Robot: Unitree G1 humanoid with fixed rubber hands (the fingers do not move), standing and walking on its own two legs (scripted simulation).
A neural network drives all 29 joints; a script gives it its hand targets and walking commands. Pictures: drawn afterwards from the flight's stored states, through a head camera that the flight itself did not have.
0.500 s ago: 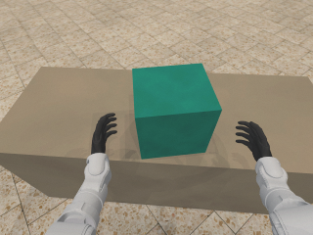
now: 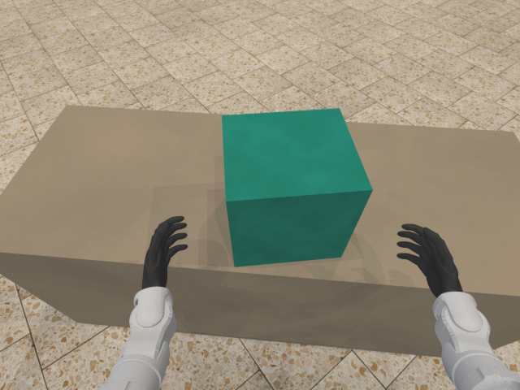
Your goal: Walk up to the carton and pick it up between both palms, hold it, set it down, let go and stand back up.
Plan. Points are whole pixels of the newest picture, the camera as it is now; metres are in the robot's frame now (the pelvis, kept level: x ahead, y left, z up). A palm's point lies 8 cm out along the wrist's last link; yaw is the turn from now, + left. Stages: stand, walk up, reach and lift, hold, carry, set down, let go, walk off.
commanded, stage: set down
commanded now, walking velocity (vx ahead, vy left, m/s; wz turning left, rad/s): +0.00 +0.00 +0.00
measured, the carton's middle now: (285, 190) +0.51 -0.04 -0.06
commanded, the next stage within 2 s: let go in 1.48 s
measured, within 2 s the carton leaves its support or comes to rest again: neither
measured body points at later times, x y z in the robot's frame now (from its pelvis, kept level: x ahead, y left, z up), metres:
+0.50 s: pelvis -0.02 +0.00 +0.00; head -0.01 +0.00 +0.45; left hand +0.21 +0.19 -0.02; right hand +0.20 -0.26 -0.03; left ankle +0.02 +0.14 -0.73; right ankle +0.01 -0.09 -0.73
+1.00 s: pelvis +0.03 +0.02 +0.01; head +0.05 +0.03 +0.46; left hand +0.23 +0.20 -0.05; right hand +0.23 -0.23 -0.04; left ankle +0.02 +0.14 -0.73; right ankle +0.01 -0.09 -0.73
